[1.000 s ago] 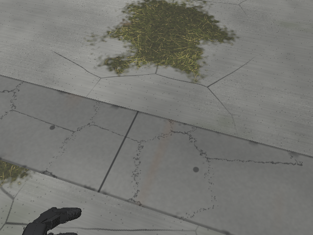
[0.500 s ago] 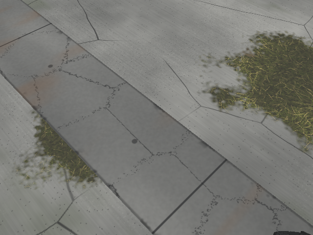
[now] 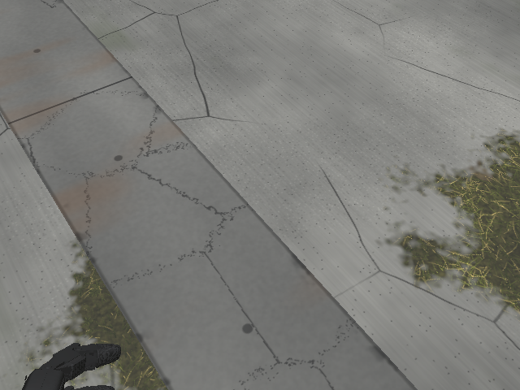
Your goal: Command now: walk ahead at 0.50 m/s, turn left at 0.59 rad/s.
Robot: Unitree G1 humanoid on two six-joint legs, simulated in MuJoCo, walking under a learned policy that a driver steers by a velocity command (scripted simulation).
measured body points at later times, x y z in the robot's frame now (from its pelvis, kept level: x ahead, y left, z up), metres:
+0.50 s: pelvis +0.26 +0.02 +0.00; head +0.29 +0.05 +0.44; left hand +0.18 +0.31 -0.13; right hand +0.55 -0.13 -0.07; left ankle +0.37 +0.18 -0.71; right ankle +0.14 -0.13 -0.73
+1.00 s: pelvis +0.49 +0.12 -0.01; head +0.51 +0.14 +0.44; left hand +0.52 +0.45 -0.08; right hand +0.74 -0.07 -0.10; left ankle +0.37 +0.17 -0.73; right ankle +0.65 +0.10 -0.73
